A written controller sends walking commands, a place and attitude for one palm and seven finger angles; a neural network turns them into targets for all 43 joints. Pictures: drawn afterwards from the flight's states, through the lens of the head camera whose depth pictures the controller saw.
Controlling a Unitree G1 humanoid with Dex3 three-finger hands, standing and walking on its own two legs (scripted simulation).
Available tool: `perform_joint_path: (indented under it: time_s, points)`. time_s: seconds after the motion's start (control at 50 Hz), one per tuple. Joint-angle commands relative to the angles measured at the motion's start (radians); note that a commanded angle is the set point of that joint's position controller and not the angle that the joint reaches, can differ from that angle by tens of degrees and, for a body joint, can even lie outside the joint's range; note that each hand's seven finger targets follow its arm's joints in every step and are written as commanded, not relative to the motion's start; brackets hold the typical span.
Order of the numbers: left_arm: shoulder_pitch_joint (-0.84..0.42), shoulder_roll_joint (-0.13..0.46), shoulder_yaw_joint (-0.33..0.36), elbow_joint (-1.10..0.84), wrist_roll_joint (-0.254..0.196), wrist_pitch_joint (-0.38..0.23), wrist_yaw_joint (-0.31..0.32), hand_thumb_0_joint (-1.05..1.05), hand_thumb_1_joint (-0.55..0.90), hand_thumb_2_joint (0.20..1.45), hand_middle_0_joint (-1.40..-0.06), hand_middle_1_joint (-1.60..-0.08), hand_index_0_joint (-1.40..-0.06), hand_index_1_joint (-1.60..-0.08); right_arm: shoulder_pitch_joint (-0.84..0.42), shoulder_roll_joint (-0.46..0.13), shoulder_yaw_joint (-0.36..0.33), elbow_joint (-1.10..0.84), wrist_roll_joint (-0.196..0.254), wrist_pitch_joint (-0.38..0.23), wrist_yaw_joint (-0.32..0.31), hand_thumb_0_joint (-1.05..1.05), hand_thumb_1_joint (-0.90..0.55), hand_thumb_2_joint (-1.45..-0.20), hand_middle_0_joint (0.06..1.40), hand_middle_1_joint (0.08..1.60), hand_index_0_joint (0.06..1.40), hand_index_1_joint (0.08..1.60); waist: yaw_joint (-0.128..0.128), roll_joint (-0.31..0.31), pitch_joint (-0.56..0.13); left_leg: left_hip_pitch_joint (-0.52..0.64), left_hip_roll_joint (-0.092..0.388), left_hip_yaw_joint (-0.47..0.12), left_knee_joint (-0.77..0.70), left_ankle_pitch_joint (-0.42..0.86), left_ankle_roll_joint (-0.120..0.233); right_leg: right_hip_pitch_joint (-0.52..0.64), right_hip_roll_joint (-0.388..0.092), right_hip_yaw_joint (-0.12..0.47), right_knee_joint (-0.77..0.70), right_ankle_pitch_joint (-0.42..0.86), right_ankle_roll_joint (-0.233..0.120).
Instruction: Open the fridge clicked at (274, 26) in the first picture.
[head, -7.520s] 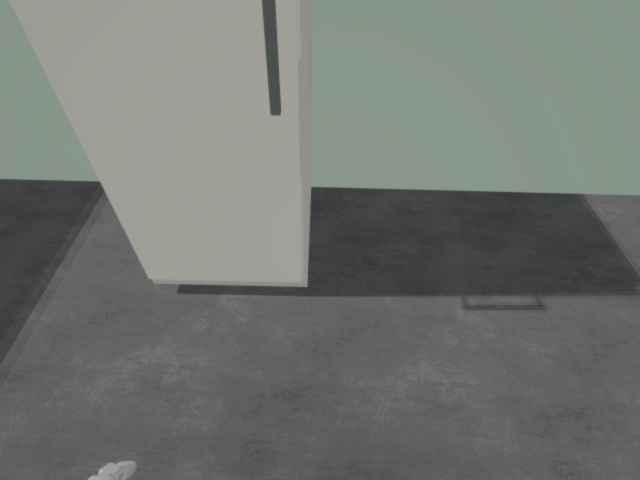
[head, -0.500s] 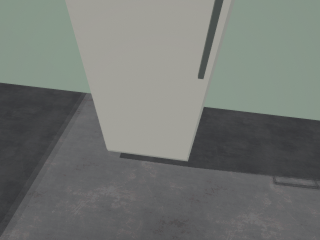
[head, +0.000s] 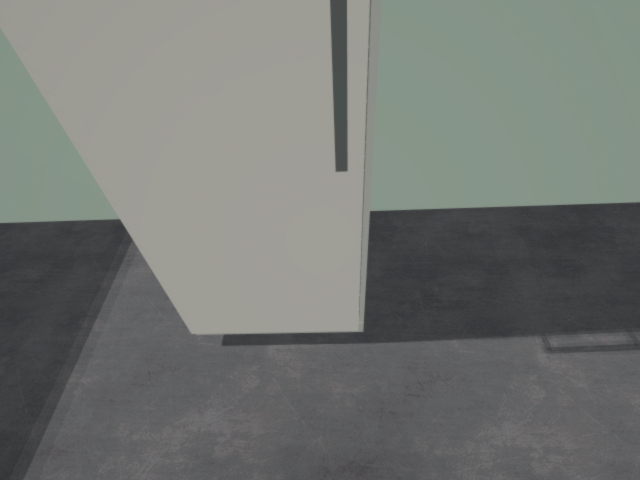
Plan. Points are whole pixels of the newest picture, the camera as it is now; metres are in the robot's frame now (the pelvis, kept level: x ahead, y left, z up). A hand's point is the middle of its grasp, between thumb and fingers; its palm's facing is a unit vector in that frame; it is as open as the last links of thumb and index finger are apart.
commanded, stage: take the last steps up to it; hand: right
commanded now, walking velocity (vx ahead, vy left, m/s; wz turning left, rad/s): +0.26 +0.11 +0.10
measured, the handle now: (339, 63) +0.64 -0.03 +0.22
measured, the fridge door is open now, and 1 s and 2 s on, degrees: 0 0 0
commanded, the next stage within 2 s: come to a stop and stand still in 0.34 s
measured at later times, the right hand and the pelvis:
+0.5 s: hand (409, 389) +0.30 -0.13 -0.17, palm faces -0.10 +0.97 -0.20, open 7.4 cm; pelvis +0.16 +0.04 -0.01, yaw +3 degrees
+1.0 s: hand (465, 463) +0.19 -0.20 -0.18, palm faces +0.08 +0.97 -0.22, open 7.4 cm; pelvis +0.13 +0.00 -0.01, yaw +1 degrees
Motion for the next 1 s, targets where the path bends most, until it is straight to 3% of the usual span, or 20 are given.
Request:
perform_joint_path:
  time_s: [0.0,0.06,0.12,0.24,0.34,0.4,0.42,0.44,0.46,0.48,0.5,0.52,0.6,0.74,0.86,0.9,0.92,0.94,0.96,0.98]
  points:
    - [0.277,0.182,0.027,0.052,0.006,-0.006,0.039,0.000,0.900,0.900,-0.200,-0.300,-0.200,-0.300,-0.155,-0.098,-0.023,-0.115,-0.009,-0.018,0.007,0.000,-0.900,-0.900,0.200,0.300,0.200,0.300,0.133,-0.206,0.082,-0.504,0.048,-0.056,0.469,0.038,0.027,0.277,-0.366,0.447,-0.417,-0.005,-0.119]
    - [0.199,0.097,0.005,0.027,0.003,-0.027,0.039,0.000,0.900,0.900,-0.200,-0.300,-0.200,-0.300,-0.118,-0.059,-0.027,-0.095,-0.010,-0.010,0.022,0.000,-0.900,-0.900,0.200,0.300,0.200,0.300,0.067,-0.105,0.116,-0.418,0.065,-0.035,0.447,0.170,0.002,0.163,-0.283,0.233,-0.416,0.234,-0.096]
    - [0.200,0.101,-0.003,0.028,-0.004,-0.034,0.039,0.000,0.900,0.900,-0.200,-0.300,-0.200,-0.300,-0.113,-0.059,-0.029,-0.101,-0.012,0.009,0.023,0.000,-0.900,-0.900,0.200,0.300,0.200,0.300,0.043,-0.167,0.103,-0.446,0.056,-0.028,0.454,0.252,-0.016,0.183,-0.236,0.115,-0.407,0.391,-0.081]
    - [0.253,0.119,-0.002,0.048,0.001,-0.027,0.040,0.000,0.900,0.900,-0.200,-0.300,-0.200,-0.300,-0.286,-0.090,-0.027,-0.180,-0.008,0.022,0.030,0.000,-0.900,-0.900,0.200,0.300,0.200,0.300,0.059,-0.186,0.150,-0.531,0.061,-0.005,0.295,0.314,-0.020,0.251,-0.239,0.079,-0.379,0.545,-0.105]
    - [0.291,0.140,0.008,0.072,0.012,-0.012,0.038,0.000,0.900,0.900,-0.200,-0.300,-0.200,-0.300,-0.422,-0.091,-0.016,-0.224,0.003,0.010,0.028,0.000,-0.900,-0.900,0.200,0.300,0.200,0.300,0.097,-0.188,0.162,-0.404,0.029,0.046,0.027,0.264,0.010,0.272,-0.244,0.058,-0.317,0.645,-0.095]
    - [0.267,0.161,0.013,0.074,0.006,-0.003,0.038,0.000,0.900,0.900,-0.200,-0.300,-0.200,-0.300,-0.318,-0.116,-0.024,-0.198,0.004,-0.004,0.021,0.000,-0.900,-0.900,0.200,0.300,0.200,0.300,0.041,-0.181,0.087,-0.176,-0.018,0.071,-0.092,0.265,0.039,0.246,-0.245,0.047,-0.175,0.760,-0.079]
    - [0.256,0.162,0.013,0.075,0.000,-0.001,0.035,0.000,0.900,0.900,-0.200,-0.300,-0.200,-0.300,-0.207,-0.136,-0.029,-0.159,0.001,-0.015,0.018,0.000,-0.900,-0.900,0.200,0.300,0.200,0.300,-0.007,-0.153,0.015,-0.023,-0.039,0.090,-0.173,0.348,0.041,0.227,-0.207,0.023,-0.055,0.728,-0.051]
    - [0.261,0.136,0.009,0.076,-0.009,-0.002,0.029,0.000,0.900,0.900,-0.200,-0.300,-0.200,-0.300,-0.093,-0.190,-0.042,-0.122,-0.003,-0.034,0.009,0.000,-0.900,-0.900,0.200,0.300,0.200,0.300,-0.056,-0.072,-0.067,0.192,0.032,0.014,-0.211,0.509,0.054,0.106,-0.151,0.002,0.131,0.548,-0.012]
    - [0.339,0.056,-0.007,0.066,-0.022,0.001,0.021,0.000,0.900,0.900,-0.200,-0.300,-0.200,-0.300,-0.019,-0.281,-0.060,-0.108,-0.005,-0.050,-0.010,0.000,-0.900,-0.900,0.200,0.300,0.200,0.300,-0.050,0.190,-0.222,0.412,0.315,-0.323,-0.220,0.966,0.147,-0.102,0.013,-0.032,0.425,-0.121,0.037]
    - [0.350,0.074,-0.009,0.065,-0.032,0.019,0.033,0.000,0.900,0.900,-0.200,-0.300,-0.200,-0.300,-0.042,-0.289,-0.048,-0.112,0.017,-0.052,-0.014,0.000,-0.900,-0.900,0.200,0.300,0.200,0.300,-0.011,0.115,-0.282,0.307,0.392,-0.328,-0.257,1.208,0.203,-0.020,0.017,0.107,0.530,-0.330,0.032]
    - [0.332,0.052,-0.007,0.073,-0.032,0.024,0.035,0.000,0.900,0.900,-0.200,-0.300,-0.200,-0.300,-0.150,-0.256,-0.031,-0.133,0.013,-0.045,-0.024,0.000,-0.900,-0.900,0.200,0.300,0.200,0.300,0.025,0.010,-0.169,0.199,0.367,-0.222,-0.268,1.234,0.207,-0.023,-0.003,0.139,0.522,-0.292,0.031]
    - [0.323,0.039,-0.006,0.077,-0.033,0.036,0.030,0.000,0.900,0.900,-0.200,-0.300,-0.200,-0.300,-0.211,-0.251,-0.031,-0.155,0.007,-0.046,-0.026,0.000,-0.900,-0.900,0.200,0.300,0.200,0.300,0.032,0.075,-0.173,0.132,0.346,-0.226,-0.268,1.198,0.195,-0.019,-0.013,0.137,0.539,-0.265,0.034]
    - [0.247,0.051,0.006,0.075,-0.024,0.097,0.030,0.000,0.900,0.900,-0.200,-0.300,-0.200,-0.300,-0.323,-0.201,-0.028,-0.192,0.004,-0.014,-0.043,0.000,-0.900,-0.900,0.200,0.300,0.200,0.300,0.059,0.016,-0.045,-0.115,0.302,-0.140,-0.343,0.886,0.169,-0.028,-0.005,0.142,0.541,-0.197,0.057]
    - [0.150,0.097,0.033,-0.010,0.002,0.131,0.009,0.000,0.900,0.900,-0.200,-0.300,-0.200,-0.300,-0.347,-0.227,-0.054,-0.238,-0.006,0.016,-0.049,0.000,-0.900,-0.900,0.200,0.300,0.200,0.300,0.049,0.105,-0.049,-0.138,0.293,-0.148,-0.410,0.455,0.163,-0.131,0.028,0.154,0.567,-0.091,0.079]
    - [0.106,0.083,0.016,-0.055,-0.009,0.091,-0.002,0.000,0.900,0.900,-0.200,-0.300,-0.200,-0.300,-0.335,-0.251,-0.059,-0.252,-0.026,0.029,-0.041,0.000,-0.900,-0.900,0.200,0.300,0.200,0.300,0.029,0.149,-0.056,-0.155,0.250,-0.191,-0.455,0.095,0.149,0.015,0.030,0.091,0.178,-0.170,0.052]
    - [0.203,0.074,0.006,-0.027,-0.013,0.076,-0.001,0.000,0.900,0.900,-0.200,-0.300,-0.200,-0.300,-0.351,-0.250,-0.053,-0.248,-0.016,0.037,-0.037,0.000,-0.900,-0.900,0.200,0.300,0.200,0.300,0.080,0.133,-0.066,-0.244,0.189,-0.144,-0.418,-0.022,0.086,0.188,0.051,0.053,-0.066,-0.060,0.039]
    - [0.233,0.097,0.004,-0.013,-0.011,0.067,0.001,0.000,0.900,0.900,-0.200,-0.300,-0.200,-0.300,-0.337,-0.218,-0.041,-0.239,-0.005,0.042,-0.033,0.000,-0.900,-0.900,0.200,0.300,0.200,0.300,0.091,0.033,-0.062,-0.301,0.137,-0.103,-0.328,-0.085,0.039,0.258,0.033,0.092,-0.200,-0.037,0.038]
    - [0.210,0.171,0.017,-0.025,0.001,0.055,0.008,0.000,0.900,0.900,-0.200,-0.300,-0.200,-0.300,-0.307,-0.156,-0.027,-0.243,0.009,0.047,-0.027,0.000,-0.900,-0.900,0.200,0.300,0.200,0.300,0.086,-0.241,-0.011,-0.384,0.035,-0.037,-0.134,-0.089,-0.014,0.173,-0.140,0.366,-0.383,-0.269,-0.001]
    - [0.107,0.229,0.022,-0.073,0.007,0.058,0.016,0.000,0.900,0.900,-0.200,-0.300,-0.200,-0.300,-0.297,-0.127,-0.021,-0.246,0.012,0.050,-0.025,0.000,-0.900,-0.900,0.200,0.300,0.200,0.300,0.067,-0.397,0.090,-0.355,-0.031,-0.010,0.018,-0.020,-0.036,-0.049,-0.297,0.535,-0.532,-0.447,-0.047]
    - [0.019,0.232,0.016,-0.101,0.012,0.057,0.024,0.000,0.900,0.900,-0.200,-0.300,-0.200,-0.300,-0.310,-0.155,-0.029,-0.235,0.003,0.058,-0.020,0.000,-0.900,-0.900,0.200,0.300,0.200,0.300,0.053,-0.331,0.157,-0.294,-0.003,-0.095,0.105,0.039,-0.030,-0.198,-0.316,0.552,-0.581,-0.469,-0.075]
